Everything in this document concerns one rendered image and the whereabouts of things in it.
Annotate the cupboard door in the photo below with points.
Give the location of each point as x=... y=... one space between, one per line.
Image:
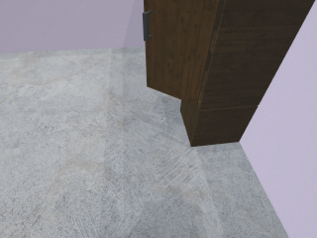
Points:
x=177 y=52

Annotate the handle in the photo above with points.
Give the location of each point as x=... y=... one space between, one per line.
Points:
x=146 y=31

